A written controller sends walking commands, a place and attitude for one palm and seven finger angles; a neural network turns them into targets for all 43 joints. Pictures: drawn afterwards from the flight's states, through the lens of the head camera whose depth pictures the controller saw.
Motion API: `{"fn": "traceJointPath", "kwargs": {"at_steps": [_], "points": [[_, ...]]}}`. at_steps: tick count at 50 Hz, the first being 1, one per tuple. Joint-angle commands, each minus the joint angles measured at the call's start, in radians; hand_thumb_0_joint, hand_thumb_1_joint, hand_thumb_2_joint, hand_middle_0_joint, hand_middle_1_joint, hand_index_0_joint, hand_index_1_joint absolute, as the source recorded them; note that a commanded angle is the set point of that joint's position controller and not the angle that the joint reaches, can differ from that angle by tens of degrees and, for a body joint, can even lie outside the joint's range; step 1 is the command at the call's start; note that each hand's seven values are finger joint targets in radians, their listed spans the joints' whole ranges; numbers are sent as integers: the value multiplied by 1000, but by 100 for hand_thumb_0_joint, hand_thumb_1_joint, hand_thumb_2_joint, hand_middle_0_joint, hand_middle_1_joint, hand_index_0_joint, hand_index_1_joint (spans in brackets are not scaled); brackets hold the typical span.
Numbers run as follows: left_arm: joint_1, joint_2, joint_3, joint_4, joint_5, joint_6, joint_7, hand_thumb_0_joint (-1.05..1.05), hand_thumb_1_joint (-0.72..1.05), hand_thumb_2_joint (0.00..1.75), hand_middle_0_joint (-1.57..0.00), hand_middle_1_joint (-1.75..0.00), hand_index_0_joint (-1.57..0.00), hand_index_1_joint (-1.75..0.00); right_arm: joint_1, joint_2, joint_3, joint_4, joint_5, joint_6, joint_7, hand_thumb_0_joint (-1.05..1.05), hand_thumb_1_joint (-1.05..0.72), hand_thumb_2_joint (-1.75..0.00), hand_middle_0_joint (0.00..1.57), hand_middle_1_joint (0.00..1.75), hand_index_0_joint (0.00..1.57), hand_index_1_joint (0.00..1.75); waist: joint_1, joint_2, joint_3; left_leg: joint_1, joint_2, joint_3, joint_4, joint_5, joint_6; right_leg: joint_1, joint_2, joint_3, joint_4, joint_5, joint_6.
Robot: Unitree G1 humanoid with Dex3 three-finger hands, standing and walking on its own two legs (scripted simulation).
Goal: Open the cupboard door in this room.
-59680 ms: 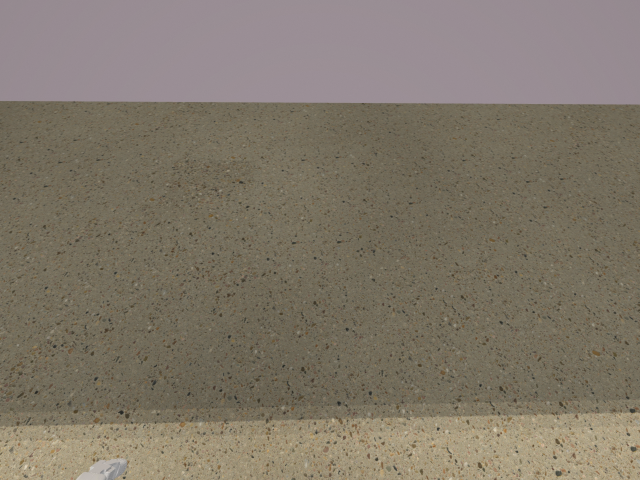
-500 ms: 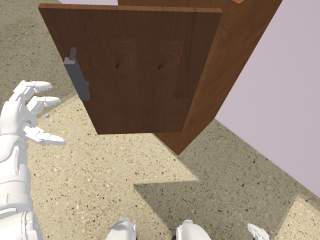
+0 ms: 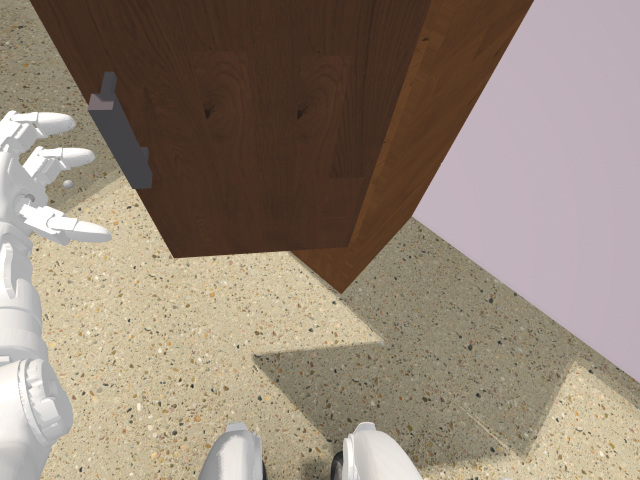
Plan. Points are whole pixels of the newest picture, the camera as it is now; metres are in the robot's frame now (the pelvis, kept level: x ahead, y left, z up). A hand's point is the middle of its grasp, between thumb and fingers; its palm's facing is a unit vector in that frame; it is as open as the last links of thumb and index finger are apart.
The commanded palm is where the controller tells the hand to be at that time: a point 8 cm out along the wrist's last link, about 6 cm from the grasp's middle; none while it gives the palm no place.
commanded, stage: move the hooked fingers beside the handle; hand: left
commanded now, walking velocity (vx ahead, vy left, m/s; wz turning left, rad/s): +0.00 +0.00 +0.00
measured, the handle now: (126, 133) +0.53 +0.24 +0.06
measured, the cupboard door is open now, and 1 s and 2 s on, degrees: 48 48 48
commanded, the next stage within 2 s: slide the fingers in behind the handle in 1.06 s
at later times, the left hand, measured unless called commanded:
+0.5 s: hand (79, 159) +0.48 +0.28 +0.06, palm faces +0.08 -1.00 -0.02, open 14.0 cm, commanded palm +0.45 +0.32 +0.06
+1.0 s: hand (72, 165) +0.47 +0.29 +0.07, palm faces +0.08 -1.00 -0.01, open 14.0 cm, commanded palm +0.45 +0.32 +0.06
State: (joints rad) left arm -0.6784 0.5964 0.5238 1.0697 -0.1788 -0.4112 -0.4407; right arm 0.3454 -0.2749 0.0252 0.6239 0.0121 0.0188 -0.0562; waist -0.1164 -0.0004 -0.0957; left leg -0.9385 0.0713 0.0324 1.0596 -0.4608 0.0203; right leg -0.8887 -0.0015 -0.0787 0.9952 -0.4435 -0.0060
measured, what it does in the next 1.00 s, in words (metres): stands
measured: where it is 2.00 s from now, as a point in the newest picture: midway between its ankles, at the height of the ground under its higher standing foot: outside the picture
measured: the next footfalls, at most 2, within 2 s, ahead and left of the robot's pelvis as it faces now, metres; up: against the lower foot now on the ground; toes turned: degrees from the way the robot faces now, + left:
none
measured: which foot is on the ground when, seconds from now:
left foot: down 0.00-1.00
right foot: down 0.00-1.00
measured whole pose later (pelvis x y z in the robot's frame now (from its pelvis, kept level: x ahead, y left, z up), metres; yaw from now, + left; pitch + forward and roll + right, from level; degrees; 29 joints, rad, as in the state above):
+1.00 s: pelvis +0.00 +0.00 +0.00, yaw -1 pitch +21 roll -4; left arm -0.77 0.65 0.53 1.14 -0.15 -0.40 -0.44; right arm 0.35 -0.27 0.04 0.60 0.01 0.07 -0.04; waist -0.14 0.00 -0.10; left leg -0.98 0.08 0.03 1.08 -0.48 0.02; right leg -0.93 0.01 -0.08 1.00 -0.45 0.00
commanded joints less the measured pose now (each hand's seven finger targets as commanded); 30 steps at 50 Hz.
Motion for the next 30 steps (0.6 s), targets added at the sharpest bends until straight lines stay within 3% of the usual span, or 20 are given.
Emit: {"fn": "traceJointPath", "kwargs": {"at_steps": [1,2,4,5,9,11,12,13,17,23,25,28,30], "points": [[-407,314,28,-192,-18,-74,-1,0,-50,30,-30,-120,-30,-120,134,-193,-65,-61,1,-14,-11,0,-90,-90,20,30,20,30,1,165,-448,372,-34,-76,-110,382,7,118,45,38,-99,269,-16],[-402,324,38,-183,-13,-72,-2,0,-50,30,-30,-120,-30,-120,137,-193,-65,-57,-1,-11,-9,0,-90,-90,20,30,20,30,8,180,-460,384,-32,-76,-111,389,3,112,45,37,-99,270,-14],[-423,323,22,-140,-5,-57,0,0,-50,30,-30,-120,-30,-120,136,-194,-61,-55,1,-4,-10,0,-90,-90,20,30,20,30,-11,145,-420,331,-33,-72,-109,339,9,106,44,39,-104,246,-9],[-444,339,30,-140,-2,-54,3,0,-50,30,-30,-120,-30,-120,138,-196,-60,-54,0,-3,-11,0,-90,-90,20,30,20,30,-9,161,-412,322,-33,-74,-109,324,9,100,42,41,-105,233,-10],[-488,404,58,-99,15,-46,12,0,-50,30,-30,-120,-30,-120,152,-204,-54,-56,-2,5,-14,0,-90,-90,20,30,20,30,-19,137,-424,274,-35,-72,-93,308,14,113,42,50,-99,232,-6],[-538,404,44,-114,19,-53,13,0,-50,30,-30,-120,-30,-120,161,-202,-51,-54,-4,6,-13,0,-90,-90,20,30,20,30,-31,168,-440,291,-33,-73,-83,323,16,95,44,50,-91,241,-8],[-519,427,64,-93,24,-51,13,0,-50,30,-30,-120,-30,-120,166,-205,-52,-54,-6,7,-12,0,-90,-90,20,30,20,30,-23,171,-465,291,-33,-71,-77,328,14,102,45,53,-88,246,-6],[-544,456,71,-82,32,-47,15,0,-50,30,-30,-120,-30,-120,167,-210,-49,-51,-6,9,-14,0,-90,-90,20,30,20,30,-33,162,-461,270,-30,-74,-71,316,15,94,44,53,-84,234,-5],[-460,415,55,-66,27,-35,-2,0,-50,30,-30,-120,-30,-120,181,-206,-51,-65,-8,17,-5,0,-90,-90,20,30,20,30,-17,182,-494,309,-29,-70,-69,389,12,103,48,47,-77,292,-7],[-426,446,94,-116,19,-25,-7,0,-50,30,-30,-120,-30,-120,189,-208,-61,-74,-6,31,2,0,-90,-90,20,30,20,30,-2,172,-506,307,-28,-68,-74,411,13,128,52,43,-79,315,-4],[-466,413,68,-129,15,-27,-1,0,-50,30,-30,-120,-30,-120,185,-202,-57,-67,-5,33,2,0,-90,-90,20,30,20,30,-20,163,-470,298,-28,-68,-77,382,16,112,53,43,-88,294,-2],[-460,395,70,-208,9,-57,10,0,-50,30,-30,-120,-30,-120,188,-200,-66,-63,-9,33,4,0,-90,-90,20,30,20,30,-7,228,-543,411,-24,-80,-79,453,6,88,57,34,-84,306,-10],[-455,373,58,-211,8,-61,21,0,-50,30,-30,-120,-30,-120,181,-196,-65,-58,-8,34,6,0,-90,-90,20,30,20,30,-8,223,-511,414,-23,-85,-88,445,3,77,57,28,-91,288,-11]]}}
